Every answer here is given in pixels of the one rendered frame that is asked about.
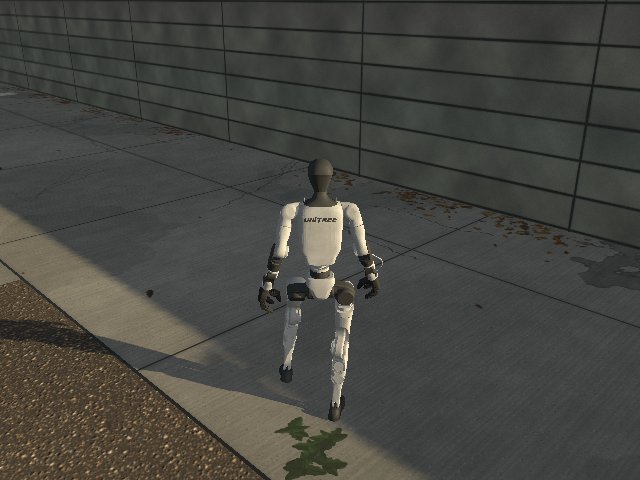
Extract robot head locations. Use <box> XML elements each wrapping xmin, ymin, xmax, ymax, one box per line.
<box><xmin>303</xmin><ymin>158</ymin><xmax>338</xmax><ymax>207</ymax></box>

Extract right robot hand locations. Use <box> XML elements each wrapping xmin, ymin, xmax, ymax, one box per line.
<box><xmin>357</xmin><ymin>277</ymin><xmax>380</xmax><ymax>299</ymax></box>

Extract right robot forearm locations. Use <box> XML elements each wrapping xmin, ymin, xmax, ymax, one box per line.
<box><xmin>358</xmin><ymin>241</ymin><xmax>378</xmax><ymax>281</ymax></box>

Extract robot right upper arm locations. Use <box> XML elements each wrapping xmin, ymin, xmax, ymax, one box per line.
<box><xmin>341</xmin><ymin>202</ymin><xmax>369</xmax><ymax>256</ymax></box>

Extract robot left upper arm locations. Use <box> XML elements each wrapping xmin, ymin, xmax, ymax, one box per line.
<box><xmin>273</xmin><ymin>202</ymin><xmax>300</xmax><ymax>259</ymax></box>

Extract robot right thigh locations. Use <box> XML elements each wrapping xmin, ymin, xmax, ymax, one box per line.
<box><xmin>330</xmin><ymin>280</ymin><xmax>355</xmax><ymax>359</ymax></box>

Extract left robot forearm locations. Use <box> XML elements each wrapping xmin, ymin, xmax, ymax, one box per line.
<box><xmin>261</xmin><ymin>243</ymin><xmax>283</xmax><ymax>291</ymax></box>

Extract left robot hand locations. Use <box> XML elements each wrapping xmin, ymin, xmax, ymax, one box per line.
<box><xmin>258</xmin><ymin>287</ymin><xmax>281</xmax><ymax>313</ymax></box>

